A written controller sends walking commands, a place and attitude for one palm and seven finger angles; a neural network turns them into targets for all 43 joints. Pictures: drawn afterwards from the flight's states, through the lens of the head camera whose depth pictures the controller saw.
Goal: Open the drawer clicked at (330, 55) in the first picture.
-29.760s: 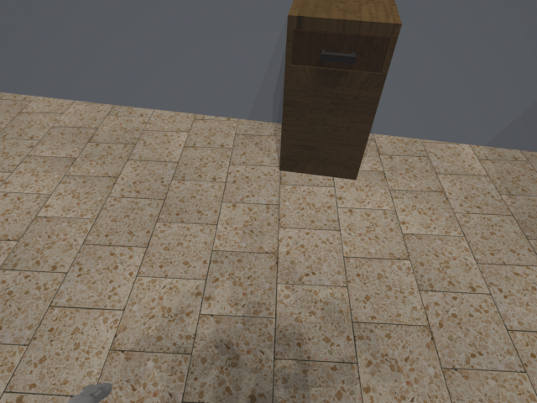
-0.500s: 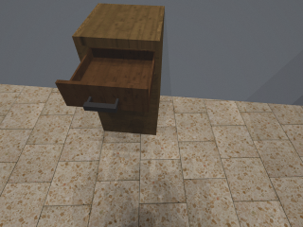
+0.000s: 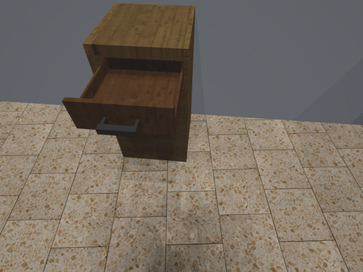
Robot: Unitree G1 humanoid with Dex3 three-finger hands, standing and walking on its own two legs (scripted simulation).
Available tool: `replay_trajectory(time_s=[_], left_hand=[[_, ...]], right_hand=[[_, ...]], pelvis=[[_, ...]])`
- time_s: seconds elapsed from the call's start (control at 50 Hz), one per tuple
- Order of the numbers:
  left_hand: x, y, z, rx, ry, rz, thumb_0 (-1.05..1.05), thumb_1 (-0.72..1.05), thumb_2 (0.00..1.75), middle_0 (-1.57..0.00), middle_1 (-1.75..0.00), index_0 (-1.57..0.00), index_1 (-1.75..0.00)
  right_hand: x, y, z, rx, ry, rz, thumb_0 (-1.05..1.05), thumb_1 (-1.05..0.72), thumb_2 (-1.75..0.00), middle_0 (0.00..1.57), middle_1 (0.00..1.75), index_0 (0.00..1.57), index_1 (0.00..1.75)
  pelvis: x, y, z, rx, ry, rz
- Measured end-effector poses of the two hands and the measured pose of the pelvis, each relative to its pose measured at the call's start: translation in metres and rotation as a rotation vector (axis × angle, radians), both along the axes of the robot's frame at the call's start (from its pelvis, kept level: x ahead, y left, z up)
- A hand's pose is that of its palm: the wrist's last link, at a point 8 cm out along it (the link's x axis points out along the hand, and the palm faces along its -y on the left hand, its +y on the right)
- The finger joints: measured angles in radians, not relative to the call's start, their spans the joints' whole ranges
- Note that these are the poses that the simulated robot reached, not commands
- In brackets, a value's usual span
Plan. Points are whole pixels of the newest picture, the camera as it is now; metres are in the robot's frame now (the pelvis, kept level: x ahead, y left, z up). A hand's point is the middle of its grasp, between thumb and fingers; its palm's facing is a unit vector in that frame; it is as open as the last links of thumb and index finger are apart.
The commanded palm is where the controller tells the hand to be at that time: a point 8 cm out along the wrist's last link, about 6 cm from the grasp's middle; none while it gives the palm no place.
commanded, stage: stand and wait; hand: left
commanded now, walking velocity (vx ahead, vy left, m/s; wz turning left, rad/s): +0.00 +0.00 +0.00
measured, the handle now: (118, 125) +0.58 +0.25 -0.09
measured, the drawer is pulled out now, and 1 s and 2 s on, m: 0.29 0.29 0.29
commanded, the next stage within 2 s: none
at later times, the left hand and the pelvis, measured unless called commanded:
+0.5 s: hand out of the picture +0.04 +0.19 -0.17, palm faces +0.01 -0.97 -0.25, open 7.4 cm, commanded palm none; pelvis +0.01 +0.00 +0.00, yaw +0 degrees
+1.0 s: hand out of the picture +0.05 +0.21 -0.17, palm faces +0.00 -0.96 -0.26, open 7.4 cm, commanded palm none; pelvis +0.01 +0.00 +0.00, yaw +0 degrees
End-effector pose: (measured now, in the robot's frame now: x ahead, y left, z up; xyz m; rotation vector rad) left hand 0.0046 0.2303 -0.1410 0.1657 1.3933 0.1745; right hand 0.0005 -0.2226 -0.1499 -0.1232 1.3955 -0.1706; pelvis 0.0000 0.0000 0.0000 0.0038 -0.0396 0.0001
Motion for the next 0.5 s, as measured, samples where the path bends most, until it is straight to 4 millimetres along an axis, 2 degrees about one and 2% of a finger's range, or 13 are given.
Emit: replay_trajectory(time_s=[0.26,0.5], left_hand=[[0.023,0.005,0.003,0.017,-0.038,-0.016,0.00,0.91,0.89,-0.20,-0.30,-0.20,-0.29],[0.032,0.012,0.006,0.031,-0.053,-0.025,0.00,0.91,0.89,-0.20,-0.30,-0.20,-0.29]], right_hand=[[0.012,-0.013,0.003,-0.024,-0.012,0.005,0.00,-0.91,-0.90,0.20,0.30,0.20,0.30],[0.021,-0.019,0.005,-0.035,-0.028,0.011,0.00,-0.91,-0.90,0.20,0.30,0.20,0.30]], pelvis=[[0.006,-0.003,0.001,0.000,-0.001,-0.001],[0.008,-0.004,0.002,-0.001,-0.004,-0.003]])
